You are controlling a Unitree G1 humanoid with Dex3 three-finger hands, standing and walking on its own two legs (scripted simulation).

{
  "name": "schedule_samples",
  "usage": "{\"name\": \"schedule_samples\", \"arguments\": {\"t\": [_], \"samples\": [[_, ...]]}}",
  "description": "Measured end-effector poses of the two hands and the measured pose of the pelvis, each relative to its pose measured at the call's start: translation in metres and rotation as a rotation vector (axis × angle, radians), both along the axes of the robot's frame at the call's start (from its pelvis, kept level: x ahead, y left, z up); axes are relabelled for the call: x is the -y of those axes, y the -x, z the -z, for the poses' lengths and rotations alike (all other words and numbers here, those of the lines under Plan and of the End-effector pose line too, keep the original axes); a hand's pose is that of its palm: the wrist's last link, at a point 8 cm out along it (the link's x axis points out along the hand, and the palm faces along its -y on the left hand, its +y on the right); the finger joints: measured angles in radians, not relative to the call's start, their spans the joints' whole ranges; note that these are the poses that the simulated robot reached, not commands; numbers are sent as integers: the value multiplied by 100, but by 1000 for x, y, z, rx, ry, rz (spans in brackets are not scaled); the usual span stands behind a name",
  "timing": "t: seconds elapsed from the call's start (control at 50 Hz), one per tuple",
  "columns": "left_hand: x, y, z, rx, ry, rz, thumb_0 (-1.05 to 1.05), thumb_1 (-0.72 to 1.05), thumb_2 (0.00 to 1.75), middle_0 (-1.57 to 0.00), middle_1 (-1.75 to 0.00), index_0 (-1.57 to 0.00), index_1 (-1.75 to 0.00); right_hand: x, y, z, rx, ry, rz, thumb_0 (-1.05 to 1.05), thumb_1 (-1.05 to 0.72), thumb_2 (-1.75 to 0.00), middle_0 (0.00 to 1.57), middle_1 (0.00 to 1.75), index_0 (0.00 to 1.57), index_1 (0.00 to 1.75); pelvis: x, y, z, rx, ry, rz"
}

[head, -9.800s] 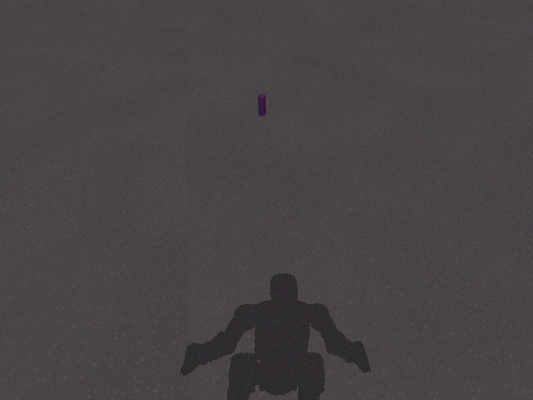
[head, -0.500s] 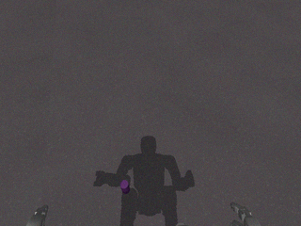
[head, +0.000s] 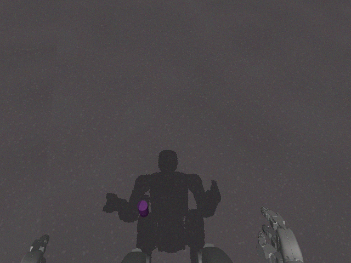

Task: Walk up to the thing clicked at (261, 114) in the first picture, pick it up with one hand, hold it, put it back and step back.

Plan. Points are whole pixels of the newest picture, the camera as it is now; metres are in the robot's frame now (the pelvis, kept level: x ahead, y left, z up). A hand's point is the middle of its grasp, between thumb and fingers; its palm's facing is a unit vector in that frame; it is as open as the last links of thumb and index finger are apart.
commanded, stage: go down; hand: left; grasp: from the side
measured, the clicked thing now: (143, 209) +0.40 +0.11 -0.62
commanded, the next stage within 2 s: approach in 2.00 s
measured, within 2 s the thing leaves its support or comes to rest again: neither
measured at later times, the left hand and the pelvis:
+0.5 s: hand (75, 222) +0.26 +0.27 -0.20, palm faces -0.01 -0.98 -0.19, open 16.9 cm; pelvis -0.05 -0.01 -0.12, yaw -1 degrees
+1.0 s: hand (78, 206) +0.33 +0.29 -0.27, palm faces -0.06 -0.99 -0.12, open 17.4 cm; pelvis -0.08 +0.00 -0.23, yaw -2 degrees
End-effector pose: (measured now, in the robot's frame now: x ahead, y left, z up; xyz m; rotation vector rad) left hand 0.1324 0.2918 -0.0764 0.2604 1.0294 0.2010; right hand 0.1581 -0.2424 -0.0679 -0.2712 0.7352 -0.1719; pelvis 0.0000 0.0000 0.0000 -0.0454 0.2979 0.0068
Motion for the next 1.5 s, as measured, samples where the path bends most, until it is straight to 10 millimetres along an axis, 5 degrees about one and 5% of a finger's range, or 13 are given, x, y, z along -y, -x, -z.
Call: {"name": "schedule_samples", "arguments": {"t": [0.22, 0.46, 0.78, 0.94, 1.5], "samples": [[-11, -14, 28, 82, 5, -10, 0, -35, 22, -4, -11, -3, -13, 9, 18, 29, -12, 21, -18, 1, -86, -89, 21, 30, 20, 30, 5, 16, 27, -57, -2, 0], [-26, -105, 93, 433, 104, 155, -1, -45, 17, -6, -14, -6, -15, 33, 41, 123, -107, 80, -40, 1, -91, -90, 20, 30, 20, 30, 6, 44, 113, -199, -2, 11], [-46, -145, 151, 627, 147, 222, -1, -57, 14, -7, -15, -7, -15, 34, 98, 225, -306, 56, -61, 1, -88, -89, 21, 30, 20, 30, 9, 73, 191, -277, 1, 15], [-51, -174, 172, 687, 176, 251, -1, -56, 12, -6, -13, -6, -12, 38, 114, 246, -337, 85, -39, 1, -88, -89, 21, 30, 20, 30, 5, 79, 219, -296, 17, 23], [-61, -200, 210, 817, 215, 295, -1, -56, 10, -5, -11, -5, -10, 41, 148, 308, -417, 116, -61, 0, -90, -89, 21, 30, 20, 30, 2, 95, 285, -275, 33, 21]]}}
